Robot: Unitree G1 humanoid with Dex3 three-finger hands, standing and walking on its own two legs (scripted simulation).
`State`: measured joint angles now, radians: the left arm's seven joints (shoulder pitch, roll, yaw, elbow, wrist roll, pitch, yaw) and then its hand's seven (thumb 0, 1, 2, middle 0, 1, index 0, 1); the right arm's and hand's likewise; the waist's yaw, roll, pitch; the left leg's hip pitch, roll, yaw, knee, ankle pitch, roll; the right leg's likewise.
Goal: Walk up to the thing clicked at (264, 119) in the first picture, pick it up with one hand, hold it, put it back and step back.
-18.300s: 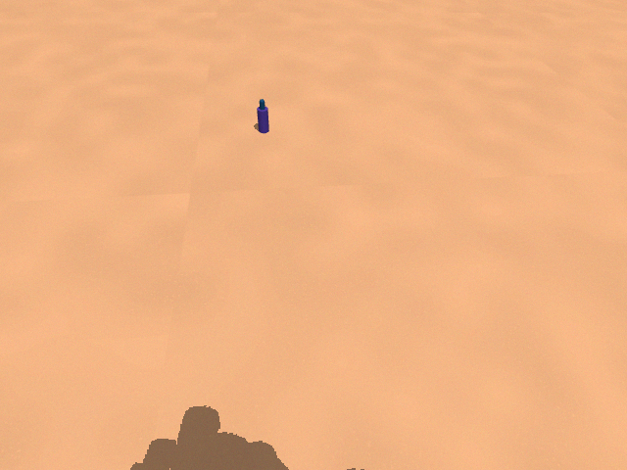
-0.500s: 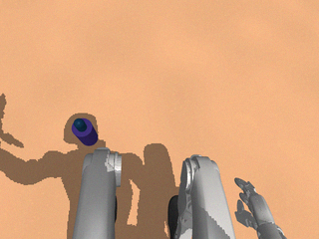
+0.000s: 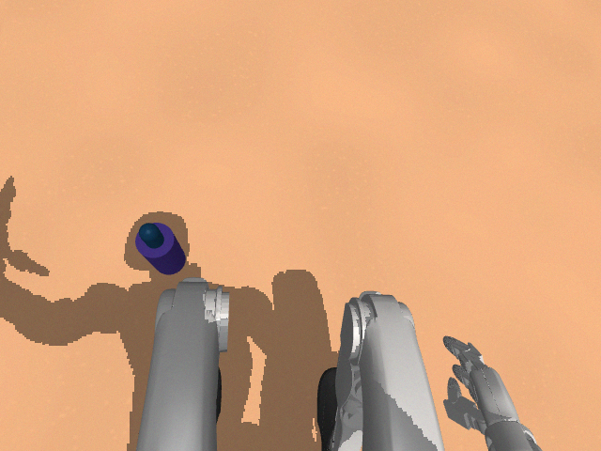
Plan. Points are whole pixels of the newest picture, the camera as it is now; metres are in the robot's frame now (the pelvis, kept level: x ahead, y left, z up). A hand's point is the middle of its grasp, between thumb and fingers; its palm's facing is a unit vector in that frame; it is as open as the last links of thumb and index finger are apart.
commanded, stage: go down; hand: left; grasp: from the side
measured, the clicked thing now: (160, 246) +0.41 +0.25 -0.27
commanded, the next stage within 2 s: approach in 0.32 s
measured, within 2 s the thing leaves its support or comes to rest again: neither
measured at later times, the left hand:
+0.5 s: hand out of the picture +0.31 +0.42 +0.03, palm faces +0.16 -0.98 -0.14, open 17.3 cm
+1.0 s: hand (65, 262) +0.35 +0.34 -0.16, palm faces +0.11 -0.99 +0.02, open 17.6 cm
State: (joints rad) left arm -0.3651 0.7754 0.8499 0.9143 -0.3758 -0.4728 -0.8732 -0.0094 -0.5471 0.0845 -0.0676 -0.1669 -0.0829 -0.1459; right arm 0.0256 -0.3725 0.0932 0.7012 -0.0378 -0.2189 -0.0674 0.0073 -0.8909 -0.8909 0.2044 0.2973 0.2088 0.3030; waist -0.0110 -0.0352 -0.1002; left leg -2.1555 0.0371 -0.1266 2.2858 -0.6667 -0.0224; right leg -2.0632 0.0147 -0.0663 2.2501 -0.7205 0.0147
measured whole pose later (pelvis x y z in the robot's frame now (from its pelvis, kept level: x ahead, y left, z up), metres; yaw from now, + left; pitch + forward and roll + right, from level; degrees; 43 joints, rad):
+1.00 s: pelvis +0.00 +0.00 -0.07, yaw -5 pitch +22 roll -8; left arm -0.44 0.73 0.78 1.19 -0.36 -0.79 -0.80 -0.01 -0.61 0.05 -0.05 -0.15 -0.07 -0.13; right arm -0.10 -0.37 0.23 0.69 -0.17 -0.20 -0.01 0.01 -0.88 -0.89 0.20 0.30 0.21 0.30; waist -0.10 -0.16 0.09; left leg -2.24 0.04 -0.23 2.55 -0.70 -0.05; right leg -2.15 0.06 -0.14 2.45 -0.71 0.02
